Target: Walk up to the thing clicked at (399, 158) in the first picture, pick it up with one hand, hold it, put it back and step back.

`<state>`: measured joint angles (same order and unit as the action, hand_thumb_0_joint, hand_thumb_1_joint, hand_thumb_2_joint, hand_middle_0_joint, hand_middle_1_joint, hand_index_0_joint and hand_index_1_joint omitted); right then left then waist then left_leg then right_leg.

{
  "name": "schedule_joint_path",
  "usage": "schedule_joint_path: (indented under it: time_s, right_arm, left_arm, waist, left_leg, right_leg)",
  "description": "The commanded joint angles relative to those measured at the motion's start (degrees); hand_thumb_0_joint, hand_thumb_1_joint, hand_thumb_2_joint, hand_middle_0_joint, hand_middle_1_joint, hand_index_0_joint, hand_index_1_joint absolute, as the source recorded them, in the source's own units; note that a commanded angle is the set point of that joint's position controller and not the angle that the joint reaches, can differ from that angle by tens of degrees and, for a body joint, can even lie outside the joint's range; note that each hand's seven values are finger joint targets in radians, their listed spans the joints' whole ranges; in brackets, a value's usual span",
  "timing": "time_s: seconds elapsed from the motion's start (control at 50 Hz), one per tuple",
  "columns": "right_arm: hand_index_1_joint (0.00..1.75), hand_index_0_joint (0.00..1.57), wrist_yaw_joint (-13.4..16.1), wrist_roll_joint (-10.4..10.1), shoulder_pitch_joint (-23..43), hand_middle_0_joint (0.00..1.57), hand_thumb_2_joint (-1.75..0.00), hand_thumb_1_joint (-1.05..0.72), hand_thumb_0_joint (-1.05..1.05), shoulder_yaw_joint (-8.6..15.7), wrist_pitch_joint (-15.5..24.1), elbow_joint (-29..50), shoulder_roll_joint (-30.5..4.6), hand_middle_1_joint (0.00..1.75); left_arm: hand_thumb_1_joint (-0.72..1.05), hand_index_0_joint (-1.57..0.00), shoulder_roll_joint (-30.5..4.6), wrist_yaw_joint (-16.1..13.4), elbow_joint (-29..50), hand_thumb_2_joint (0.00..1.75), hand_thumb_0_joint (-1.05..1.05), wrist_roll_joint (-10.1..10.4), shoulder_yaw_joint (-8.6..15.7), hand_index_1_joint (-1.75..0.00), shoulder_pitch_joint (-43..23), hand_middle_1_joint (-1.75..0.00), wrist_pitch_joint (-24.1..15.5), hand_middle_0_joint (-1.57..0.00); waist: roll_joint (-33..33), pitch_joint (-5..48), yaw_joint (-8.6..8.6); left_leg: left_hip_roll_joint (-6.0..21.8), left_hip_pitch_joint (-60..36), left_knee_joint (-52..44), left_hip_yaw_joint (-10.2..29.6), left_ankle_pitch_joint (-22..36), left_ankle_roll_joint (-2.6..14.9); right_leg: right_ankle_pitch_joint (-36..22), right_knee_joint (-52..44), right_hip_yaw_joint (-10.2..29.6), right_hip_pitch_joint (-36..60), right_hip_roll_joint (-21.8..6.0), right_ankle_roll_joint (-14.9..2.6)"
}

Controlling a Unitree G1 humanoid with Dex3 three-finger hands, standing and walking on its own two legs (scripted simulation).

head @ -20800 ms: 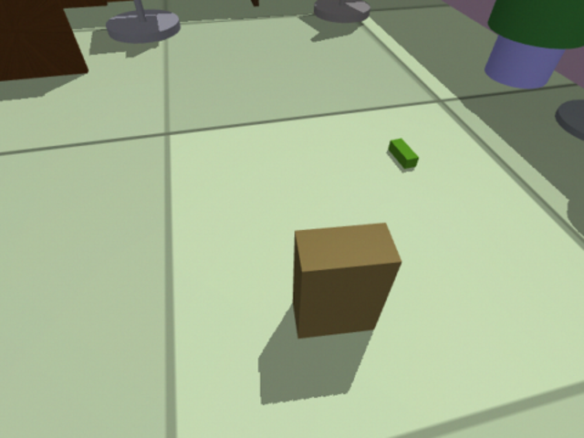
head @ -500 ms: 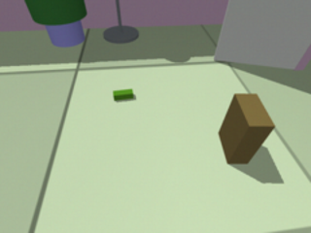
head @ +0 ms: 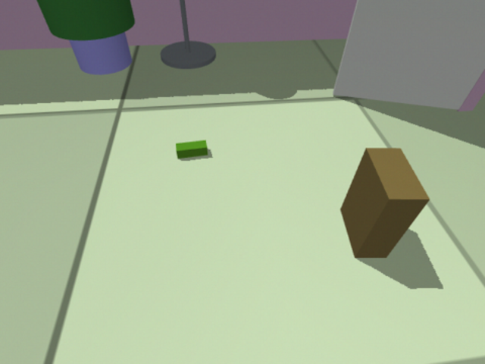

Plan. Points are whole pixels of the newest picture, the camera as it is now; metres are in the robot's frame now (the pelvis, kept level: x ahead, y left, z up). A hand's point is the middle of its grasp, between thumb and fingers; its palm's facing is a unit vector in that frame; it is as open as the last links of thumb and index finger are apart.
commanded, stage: stand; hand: left
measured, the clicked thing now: (191, 149) +1.48 +0.27 -0.75
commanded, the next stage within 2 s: walk up in 0.94 s
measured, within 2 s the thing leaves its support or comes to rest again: neither
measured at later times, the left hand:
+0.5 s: hand out of the picture +0.07 +0.25 -0.16, palm faces -0.04 -0.93 -0.36, open 7.4 cm
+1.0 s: hand out of the picture +0.08 +0.25 -0.15, palm faces -0.04 -0.94 -0.34, open 7.4 cm
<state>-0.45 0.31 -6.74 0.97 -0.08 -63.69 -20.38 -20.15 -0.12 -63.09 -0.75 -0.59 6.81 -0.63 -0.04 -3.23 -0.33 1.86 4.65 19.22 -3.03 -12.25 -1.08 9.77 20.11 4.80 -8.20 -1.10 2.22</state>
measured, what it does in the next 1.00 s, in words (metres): stands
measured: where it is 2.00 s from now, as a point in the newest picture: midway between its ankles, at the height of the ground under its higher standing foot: (243, 323)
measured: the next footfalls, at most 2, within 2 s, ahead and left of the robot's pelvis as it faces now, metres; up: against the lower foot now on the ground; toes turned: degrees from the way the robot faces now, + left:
left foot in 1.64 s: +0.39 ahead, +0.12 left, +0.00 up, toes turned +7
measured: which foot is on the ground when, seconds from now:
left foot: down 0.00-1.00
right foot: down 0.00-1.00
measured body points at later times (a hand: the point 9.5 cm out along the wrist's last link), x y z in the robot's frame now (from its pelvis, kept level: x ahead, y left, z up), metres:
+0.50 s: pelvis +0.00 +0.00 +0.00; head +0.01 +0.00 +0.45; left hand +0.07 +0.30 -0.13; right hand +0.06 -0.31 -0.13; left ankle -0.02 +0.13 -0.75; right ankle +0.02 -0.15 -0.75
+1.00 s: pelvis +0.01 +0.00 +0.00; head +0.01 -0.01 +0.45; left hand +0.08 +0.30 -0.13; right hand +0.07 -0.31 -0.13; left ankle -0.02 +0.13 -0.74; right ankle +0.01 -0.15 -0.74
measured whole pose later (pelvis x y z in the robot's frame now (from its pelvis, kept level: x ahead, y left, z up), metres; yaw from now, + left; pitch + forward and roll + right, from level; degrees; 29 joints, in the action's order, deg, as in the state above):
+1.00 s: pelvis +0.01 +0.00 +0.00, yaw -1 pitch -2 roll +1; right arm -1.9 1.2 -9.0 2.6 0.8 -62.0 -20.6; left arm -20.6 1.8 -61.9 -1.6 1.2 8.5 -0.6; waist -0.2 -2.1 0.1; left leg 1.9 5.3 22.1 -3.9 -18.4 0.6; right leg 19.8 27.2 4.6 -11.1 -1.1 0.0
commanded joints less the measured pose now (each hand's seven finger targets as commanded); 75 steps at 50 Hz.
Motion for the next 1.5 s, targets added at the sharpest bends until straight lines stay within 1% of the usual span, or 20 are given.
schedule_joint_path:
  time_s: [0.0, 0.24, 0.9, 0.92, 0.94, 0.98, 1.0, 1.02, 1.08, 1.12, 1.14, 1.16, 1.18, 1.2, 1.22, 1.26, 1.3, 1.32, 1.42, 1.48]
  right_arm:
    - [0.3, 0.2, 0.58, 0.09, 1.55, 0.2, -0.9, -0.9, 0.0, 2.56, 1.37, 3.25, -12.29, 0.3]
    - [0.3, 0.2, 0.51, 0.18, 1.68, 0.2, -0.9, -0.9, 0.0, 2.53, 1.2, 3.32, -11.94, 0.3]
    - [0.3, 0.2, 0.66, 0.18, 1.37, 0.2, -0.9, -0.9, 0.0, 2.45, 1.49, 3.2, -12.21, 0.3]
    - [0.3, 0.2, -0.76, 1.08, -2.47, 0.2, -0.9, -0.9, 0.0, 5.87, 2.56, 6.36, -17.32, 0.3]
    - [0.3, 0.2, -1.31, 1.48, -4.12, 0.2, -0.9, -0.9, 0.0, 6.83, 2.72, 5.52, -18.32, 0.3]
    - [0.3, 0.2, -1.61, 1.41, -6.02, 0.2, -0.9, -0.9, 0.0, 8.27, 2.86, 6.23, -20.87, 0.3]
    - [0.3, 0.2, -1.75, 1.76, -5.31, 0.2, -0.9, -0.9, 0.0, 8.57, 3.29, 7.18, -20.9, 0.3]
    - [0.3, 0.2, -1.64, 1.85, -4.46, 0.2, -0.9, -0.9, 0.0, 8.55, 3.72, 7.73, -20.03, 0.3]
    - [0.3, 0.2, -2.29, 2.04, -1.46, 0.2, -0.9, -0.9, 0.0, 8.23, 3.9, 10.18, -17.98, 0.3]
    - [0.3, 0.2, -2.6, 1.93, 3.69, 0.2, -0.9, -0.9, 0.0, 8.34, 3.47, 11.89, -18.08, 0.3]
    - [0.3, 0.2, -2.67, 1.85, 5.17, 0.2, -0.9, -0.9, 0.0, 7.82, 3.11, 12.81, -16.26, 0.3]
    - [0.3, 0.2, -2.65, 2.2, 4.66, 0.2, -0.9, -0.9, 0.0, 6.51, 2.87, 13.35, -12.48, 0.3]
    - [0.3, 0.2, -2.65, 2.11, 4.08, 0.2, -0.9, -0.9, 0.0, 4.99, 2.63, 15.06, -8.57, 0.3]
    - [0.3, 0.2, -2.4, 0.91, 0.93, 0.2, -0.9, -0.9, 0.0, 5.31, 1.91, 15.22, -9.8, 0.3]
    - [0.3, 0.2, -2.34, 0.85, -1.54, 0.2, -0.9, -0.9, 0.0, 6.58, 1.63, 14.16, -14.82, 0.3]
    - [0.3, 0.2, -2.75, 0.11, -2.72, 0.2, -0.9, -0.9, 0.0, 6.66, 2.28, 11.96, -16.69, 0.3]
    - [0.3, 0.2, -3.17, -0.39, -8.25, 0.2, -0.9, -0.9, 0.0, 6.29, 2.33, 9.45, -15.82, 0.3]
    - [0.3, 0.2, -3.44, -0.32, -9.65, 0.2, -0.9, -0.9, 0.0, 6.07, 2.25, 9.31, -15.13, 0.3]
    - [0.3, 0.2, -4.95, 0.83, -4.42, 0.2, -0.9, -0.9, 0.0, 6.5, 2.11, 13.2, -15.24, 0.3]
    - [0.3, 0.2, -5.61, 1.12, -1.2, 0.2, -0.9, -0.9, 0.0, 6.05, 2.59, 15.38, -14.16, 0.3]
  left_arm:
    - [0.9, -0.2, -12.26, -0.59, 3.44, 0.9, 0.0, 0.19, 2.4, -0.3, -1.27, -0.3, -1.09, -0.2]
    - [0.9, -0.2, -12.65, -0.54, 3.32, 0.9, 0.0, 0.09, 2.63, -0.3, -1.65, -0.3, -0.94, -0.2]
    - [0.9, -0.2, -12.32, -0.43, 3.34, 0.9, 0.0, 0.23, 2.61, -0.3, -0.99, -0.3, -0.79, -0.2]
    - [0.9, -0.2, -17.32, 1.3, 6.27, 0.9, 0.0, -0.77, 5.94, -0.3, 0.43, -0.3, -1.54, -0.2]
    - [0.9, -0.2, -17.06, 1.94, 6.16, 0.9, 0.0, -1.39, 6.34, -0.3, -0.91, -0.3, -1.54, -0.2]
    - [0.9, -0.2, -15.68, 3.13, 9.25, 0.9, 0.0, -1.72, 6.48, -0.3, -7.03, -0.3, -1.38, -0.2]
    - [0.9, -0.2, -15.3, 3.32, 10.2, 0.9, 0.0, -1.64, 6.31, -0.3, -7.26, -0.3, -1.67, -0.2]
    - [0.9, -0.2, -15.02, 3.66, 10.5, 0.9, 0.0, -1.36, 6.32, -0.3, -7.34, -0.3, -2.09, -0.2]
    - [0.9, -0.2, -14.63, 4.87, 9.48, 0.9, 0.0, -0.71, 6.79, -0.3, -1.72, -0.3, -2.77, -0.2]
    - [0.9, -0.2, -14.38, 4.84, 7.54, 0.9, 0.0, -0.58, 7.65, -0.3, 6.42, -0.3, -2.9, -0.2]
    - [0.9, -0.2, -14.93, 4.2, 5.17, 0.9, 0.0, -0.64, 8.24, -0.3, 12.89, -0.3, -3.22, -0.2]
    - [0.9, -0.2, -17.64, 3.3, 2.28, 0.9, 0.0, -0.84, 9.5, -0.3, 20.9, -0.3, -3.62, -0.2]
    - [0.9, -0.2, -22.71, 2.32, 1.85, 0.9, 0.0, -1.85, 11.19, -0.3, 27.22, -0.3, -3.77, -0.2]
    - [0.9, -0.2, -24.81, 1.79, 6.24, 0.9, 0.0, -2.2, 11.04, -0.3, 19.21, -0.3, -4.12, -0.2]
    - [0.9, -0.2, -25.43, 1.83, 9.57, 0.9, 0.0, -1.48, 10.52, -0.3, 10.45, -0.3, -3.92, -0.2]
    - [0.9, -0.2, -22.11, 1.73, 11.64, 0.9, 0.0, -0.94, 9.27, -0.3, 4.75, -0.3, -4.92, -0.2]
    - [0.9, -0.2, -18.54, 1.76, 12.24, 0.9, 0.0, -0.08, 8.45, -0.3, 2.33, -0.3, -5.5, -0.2]
    - [0.9, -0.2, -17.89, 1.74, 12.31, 0.9, 0.0, -0.03, 8.25, -0.3, 2.91, -0.3, -5.65, -0.2]
    - [0.9, -0.2, -19.55, 1.47, 13.37, 0.9, 0.0, -0.07, 8.78, -0.3, 5.34, -0.3, -6.51, -0.2]
    - [0.9, -0.2, -20.26, 1.75, 13.44, 0.9, 0.0, -0.38, 9.38, -0.3, 7.32, -0.3, -6.39, -0.2]
  waist:
    - [-0.07, 4.98, -0.17]
    - [-0.74, 3.05, -0.25]
    - [0.12, 4.42, 0.16]
    - [1.01, 10.37, -0.46]
    - [3.13, 6.45, -1.38]
    - [10.48, -2.76, -4.13]
    - [8.07, -6.0, -3.8]
    - [6.25, -7.2, -2.91]
    - [8.61, -2.67, -0.42]
    - [11.09, -0.55, 4.49]
    - [6.9, 2.88, 7.71]
    - [-4.44, 6.52, 10.84]
    - [-18.41, 4.49, 13.95]
    - [-13.44, 2.69, 9.4]
    - [-7.92, -0.77, 5.52]
    - [-7.07, -5.63, 2.18]
    - [-7.73, -3.82, -0.27]
    - [-7.37, -3.47, -0.39]
    - [-5.32, -6.51, 1.12]
    - [-4.22, -4.51, 2.51]
  left_leg:
    - [6.02, -2.01, -2.86, 4.6, 8.59, 2.04]
    - [5.8, -0.61, -4.03, 4.7, 2.93, 2.11]
    - [6.3, -1.62, -3.74, 4.61, 6.71, 2.12]
    - [5.89, -4.39, -0.63, 6.13, -22.09, 6.49]
    - [8.72, -4.55, -3.42, 9.94, -33.77, 8.66]
    - [19.9, -4.24, -14.27, 21.92, -38.79, 14.15]
    - [23.11, -4.49, -14.98, 23.85, -32.64, 15.88]
    - [22.33, -4.11, -14.28, 22.44, -26.84, 15.66]
    - [15.17, -1.35, -10.02, 12.36, -21.11, 12.5]
    - [11.3, 9.77, -3.26, 5.58, -21.6, 10.13]
    - [8.26, 15.0, 6.21, 1.49, -20.08, 8.31]
    - [2.87, 23.94, 21.92, -2.94, -23.86, 6.66]
    - [-4.66, 37.43, 39.95, -0.35, -28.58, 4.72]
    - [-6.51, 37.43, 47.43, 9.37, -22.98, 2.76]
    - [-2.63, 33.27, 47.46, 12.36, -17.47, 2.82]
    - [1.81, 32.85, 46.29, 13.15, -9.62, 3.13]
    - [2.55, 27.64, 41.57, 12.7, -3.53, 2.79]
    - [2.59, 26.65, 39.71, 11.61, -2.06, 2.26]
    - [4.11, 29.97, 29.25, 9.98, 0.5, -0.07]
    - [5.03, 28.62, 20.8, 6.81, 1.41, 0.44]
  right_leg:
    - [-12.81, -1.95, 2.68, 0.04, -5.27, -3.23]
    - [-7.3, -2.92, 2.91, -1.03, -4.97, -3.22]
    - [-11.0, -1.55, 3.01, -0.15, -5.07, -3.45]
    - [18.58, 3.63, 1.04, -1.8, -1.41, -5.22]
    - [25.78, 7.94, -0.41, -10.93, -0.87, -5.27]
    - [18.89, 24.32, -4.9, -26.51, 0.5, -3.05]
    - [18.29, 24.18, -3.06, -30.39, -2.2, -2.9]
    - [16.42, 23.3, -1.39, -29.28, -3.91, -3.22]
    - [14.02, 17.02, -5.12, -18.53, -3.08, -3.08]
    - [6.63, 11.18, -8.34, -1.17, -2.26, -3.31]
    - [3.09, 7.66, -10.01, 9.65, -0.17, -3.35]
    - [6.6, 6.48, -7.75, 20.04, -0.07, -2.89]
    - [25.35, -2.64, 10.41, 21.89, -10.08, -4.22]
    - [44.24, -15.97, 31.64, 11.96, -21.42, -6.87]
    - [48.39, -19.41, 34.54, 3.66, -23.79, -8.97]
    - [34.77, -17.09, 23.63, 0.13, -18.75, -10.31]
    - [21.75, -14.14, 9.47, -0.3, -12.79, -7.7]
    - [17.71, -13.66, 6.55, -0.43, -12.72, -9.16]
    - [19.68, -15.44, 3.14, -0.48, -15.11, -13.54]
    - [12.65, -11.34, -1.96, 4.37, -13.56, -12.95]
